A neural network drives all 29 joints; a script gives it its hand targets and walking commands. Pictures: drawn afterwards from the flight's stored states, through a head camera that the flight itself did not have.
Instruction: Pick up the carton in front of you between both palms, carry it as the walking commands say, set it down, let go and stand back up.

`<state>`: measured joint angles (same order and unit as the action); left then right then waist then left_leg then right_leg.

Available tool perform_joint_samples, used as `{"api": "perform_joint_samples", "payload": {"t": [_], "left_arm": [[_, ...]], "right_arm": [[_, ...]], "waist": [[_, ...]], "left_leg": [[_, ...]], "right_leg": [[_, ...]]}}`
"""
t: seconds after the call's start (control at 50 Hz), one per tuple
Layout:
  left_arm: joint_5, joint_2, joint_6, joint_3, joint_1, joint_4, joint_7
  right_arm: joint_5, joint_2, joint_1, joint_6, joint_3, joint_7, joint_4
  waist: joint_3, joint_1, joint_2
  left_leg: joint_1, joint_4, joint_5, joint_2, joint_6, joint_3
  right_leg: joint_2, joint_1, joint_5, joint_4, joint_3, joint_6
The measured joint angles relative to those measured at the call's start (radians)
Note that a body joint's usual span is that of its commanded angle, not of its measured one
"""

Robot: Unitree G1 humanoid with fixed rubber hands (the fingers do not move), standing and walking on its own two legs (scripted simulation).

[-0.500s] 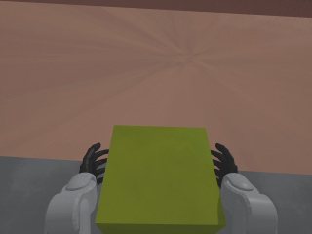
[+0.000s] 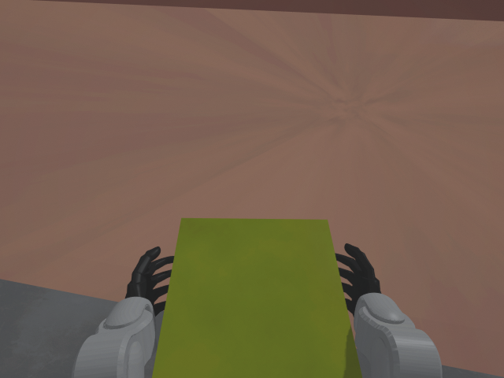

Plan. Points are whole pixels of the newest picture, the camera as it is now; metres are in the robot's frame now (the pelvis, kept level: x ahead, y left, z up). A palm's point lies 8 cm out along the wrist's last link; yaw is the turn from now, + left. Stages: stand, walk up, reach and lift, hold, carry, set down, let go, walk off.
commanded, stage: carry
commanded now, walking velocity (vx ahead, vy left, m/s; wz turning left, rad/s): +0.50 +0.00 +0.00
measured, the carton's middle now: (252, 321) +0.24 +0.01 +0.01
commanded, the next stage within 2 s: none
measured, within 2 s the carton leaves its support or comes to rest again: neither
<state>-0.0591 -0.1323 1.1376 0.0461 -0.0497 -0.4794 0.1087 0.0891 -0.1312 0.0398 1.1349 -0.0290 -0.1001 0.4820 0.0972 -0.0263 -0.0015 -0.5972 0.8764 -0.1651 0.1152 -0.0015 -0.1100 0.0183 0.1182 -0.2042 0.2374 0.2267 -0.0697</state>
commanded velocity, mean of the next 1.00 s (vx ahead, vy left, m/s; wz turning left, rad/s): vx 0.50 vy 0.00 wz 0.00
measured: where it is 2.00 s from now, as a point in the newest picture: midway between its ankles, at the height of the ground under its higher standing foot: (255, 181)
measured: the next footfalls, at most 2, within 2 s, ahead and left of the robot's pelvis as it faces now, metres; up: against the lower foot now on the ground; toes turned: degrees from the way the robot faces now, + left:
left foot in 0.24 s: +0.37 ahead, +0.11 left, +0.00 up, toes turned +8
right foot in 0.72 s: +0.66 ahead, -0.08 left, +0.02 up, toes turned -8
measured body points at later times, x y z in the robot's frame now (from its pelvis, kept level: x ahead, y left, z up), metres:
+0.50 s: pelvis +0.33 +0.05 -0.01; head +0.37 +0.06 +0.44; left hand +0.68 +0.18 +0.13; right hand +0.66 -0.13 +0.14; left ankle +0.33 +0.11 -0.75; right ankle +0.34 -0.10 -0.67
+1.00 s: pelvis +0.66 +0.00 +0.00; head +0.76 -0.01 +0.44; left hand +1.03 +0.17 +0.12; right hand +1.05 -0.14 +0.12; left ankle +0.72 +0.13 -0.65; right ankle +0.62 -0.08 -0.74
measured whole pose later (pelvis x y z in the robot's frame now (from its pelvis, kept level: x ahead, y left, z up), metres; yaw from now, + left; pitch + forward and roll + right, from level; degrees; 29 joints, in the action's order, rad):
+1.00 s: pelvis +0.66 +0.00 +0.00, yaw -1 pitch +6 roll +1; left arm 0.00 -0.12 1.19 0.28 0.60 -0.31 0.17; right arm 0.04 -0.14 -0.60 1.20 -0.30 -0.15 0.34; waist -0.10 -0.09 0.00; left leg -0.75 1.12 -0.38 0.05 0.04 -0.03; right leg 0.00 0.27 -0.42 0.44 0.12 -0.07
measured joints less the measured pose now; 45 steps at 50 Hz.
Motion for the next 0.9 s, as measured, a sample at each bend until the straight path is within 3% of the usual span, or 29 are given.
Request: {"api": "perform_joint_samples", "payload": {"t": [0.1,0.2,0.24,0.26,0.32,0.38,0.52,0.6,0.7,0.74,0.76,0.82,0.86,0.9], "left_arm": [[0.008,0.002,0.026,-0.006,0.013,-0.07,0.001],[0.022,0.006,0.087,0.009,0.11,-0.143,0.026],[0.025,0.007,0.115,0.038,0.172,-0.151,0.033],[0.03,0.017,0.129,0.054,0.21,-0.139,0.036],[0.051,0.048,0.169,0.092,0.316,-0.084,0.046],[0.051,0.038,0.187,0.122,0.408,-0.038,0.052],[0.024,0.05,0.165,0.164,0.58,0.15,0.052],[0.024,0.074,0.154,0.189,0.659,0.251,0.053],[0.029,0.093,0.136,0.222,0.747,0.351,0.054],[0.024,0.087,0.122,0.228,0.778,0.391,0.054],[0.018,0.081,0.112,0.228,0.793,0.409,0.056],[0.009,0.058,0.099,0.228,0.789,0.414,0.063],[0.012,0.041,0.091,0.234,0.752,0.364,0.065],[0.021,0.024,0.077,0.24,0.71,0.296,0.066]], "right_arm": [[-0.019,0.001,-0.004,0.029,0.0,-0.016,0.084],[-0.047,0.005,-0.108,0.09,-0.026,-0.04,0.149],[-0.057,0.0,-0.185,0.112,-0.049,-0.045,0.135],[-0.057,-0.006,-0.224,0.117,-0.06,-0.047,0.112],[-0.06,-0.004,-0.33,0.148,-0.087,-0.063,0.053],[-0.065,0.002,-0.397,0.162,-0.126,-0.067,0.027],[-0.069,0.035,-0.557,0.139,-0.196,-0.064,-0.154],[-0.062,0.051,-0.641,0.124,-0.214,-0.064,-0.261],[-0.058,0.074,-0.733,0.114,-0.231,-0.069,-0.358],[-0.063,0.092,-0.756,0.116,-0.241,-0.07,-0.379],[-0.069,0.104,-0.766,0.115,-0.248,-0.07,-0.387],[-0.079,0.105,-0.758,0.114,-0.272,-0.069,-0.381],[-0.064,0.072,-0.742,0.109,-0.29,-0.064,-0.341],[-0.05,0.035,-0.717,0.095,-0.298,-0.058,-0.284]], "waist": [[0.013,0.02,0.009],[-0.004,0.026,0.001],[-0.018,0.031,-0.01],[-0.027,0.041,-0.03],[-0.07,0.056,-0.032],[-0.099,0.057,-0.026],[-0.081,0.053,-0.013],[-0.071,0.051,-0.012],[-0.069,0.055,0.002],[-0.076,0.038,0.028],[-0.088,0.023,0.046],[-0.135,-0.022,0.037],[-0.166,-0.038,0.025],[-0.189,-0.047,0.017]], "left_leg": [[-0.033,-0.183,0.098,0.0,-0.006,-0.036],[0.022,-0.328,0.13,-0.04,0.031,-0.092],[0.09,-0.368,0.113,-0.072,0.05,-0.118],[0.087,-0.318,0.09,-0.083,0.073,-0.127],[0.111,-0.27,-0.004,-0.083,0.11,-0.13],[0.19,-0.361,-0.005,-0.093,0.101,-0.125],[0.358,-0.511,-0.049,-0.106,0.088,-0.094],[0.448,-0.539,-0.113,-0.111,0.068,-0.077],[0.544,-0.498,-0.244,-0.103,0.029,-0.054],[0.528,-0.352,-0.321,-0.068,0.02,-0.054],[0.474,-0.201,-0.301,-0.044,0.024,-0.036],[0.248,0.285,-0.301,-0.083,0.033,0.08],[0.115,0.426,-0.269,-0.096,0.044,0.1],[0.008,0.438,-0.238,-0.09,0.047,0.101]], "right_leg": [[-0.008,-0.147,-0.078,-0.053,-0.016,0.03],[0.002,-0.276,-0.207,-0.027,-0.03,0.077],[0.032,-0.268,-0.306,0.133,-0.029,0.09],[0.064,-0.213,-0.297,0.297,-0.036,0.082],[0.041,0.064,-0.254,0.862,-0.167,0.045],[0.041,0.283,-0.156,1.019,-0.19,0.018],[0.077,0.546,-0.015,0.805,-0.163,0.033],[0.074,0.579,0.051,0.638,-0.139,0.034],[0.029,0.525,0.063,0.434,-0.094,-0.001],[-0.005,0.448,-0.066,0.366,-0.061,-0.016],[-0.018,0.44,-0.122,0.39,-0.051,-0.021],[-0.03,0.401,-0.133,0.398,-0.061,-0.026],[-0.032,0.349,-0.144,0.349,-0.073,-0.024],[-0.033,0.291,-0.155,0.295,-0.082,-0.019]]}}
